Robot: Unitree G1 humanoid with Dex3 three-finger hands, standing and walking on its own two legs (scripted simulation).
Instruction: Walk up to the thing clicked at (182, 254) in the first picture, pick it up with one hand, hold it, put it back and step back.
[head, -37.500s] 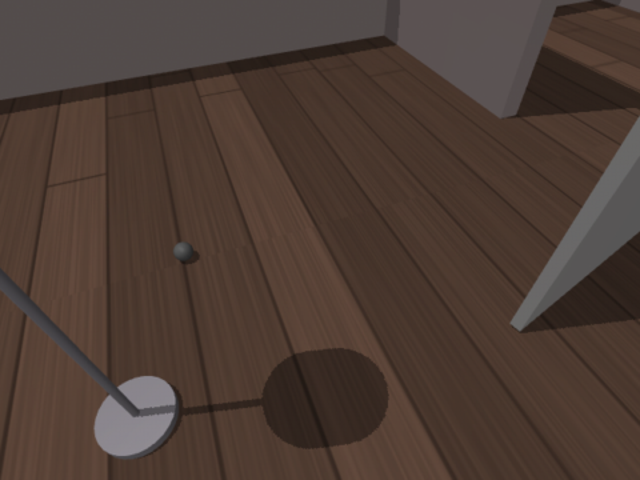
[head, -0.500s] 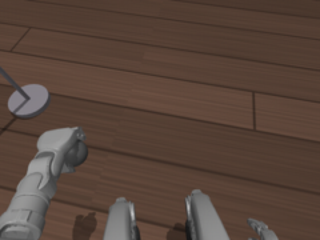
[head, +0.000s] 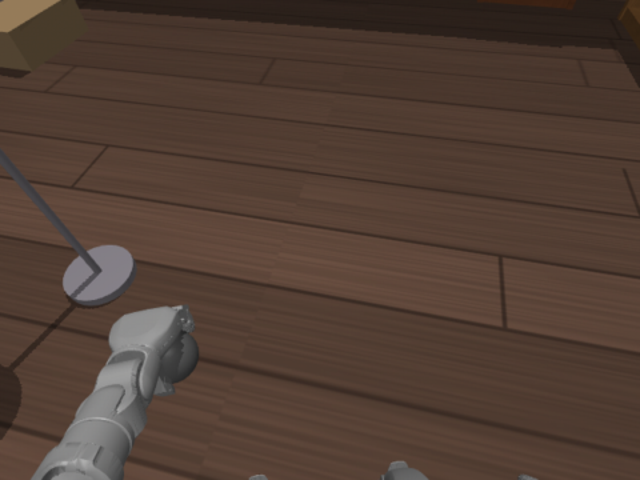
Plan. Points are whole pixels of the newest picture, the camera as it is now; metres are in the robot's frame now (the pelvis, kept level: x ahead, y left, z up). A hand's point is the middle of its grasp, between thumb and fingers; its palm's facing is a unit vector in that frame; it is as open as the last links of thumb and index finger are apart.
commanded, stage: lift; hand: left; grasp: from above
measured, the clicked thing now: (170, 355) +0.36 +0.22 -0.09
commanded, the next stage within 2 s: hold in 0.08 s
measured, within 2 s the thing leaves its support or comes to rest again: neither
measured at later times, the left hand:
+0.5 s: hand (147, 334) +0.36 +0.23 -0.01, palm faces -0.45 -0.05 -0.89, open 10.4 cm
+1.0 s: hand (147, 332) +0.35 +0.22 +0.01, palm faces -0.46 -0.04 -0.89, open 10.5 cm
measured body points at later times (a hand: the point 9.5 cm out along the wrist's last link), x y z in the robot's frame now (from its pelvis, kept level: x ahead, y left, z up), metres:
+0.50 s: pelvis +0.03 +0.00 +0.04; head +0.06 -0.01 +0.49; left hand +0.37 +0.23 +0.04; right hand +0.14 -0.26 -0.09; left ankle +0.05 +0.14 -0.68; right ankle +0.05 -0.14 -0.68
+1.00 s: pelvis +0.04 +0.00 +0.05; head +0.05 -0.03 +0.50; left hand +0.37 +0.22 +0.06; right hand +0.15 -0.27 -0.07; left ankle +0.05 +0.14 -0.68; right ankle +0.05 -0.14 -0.68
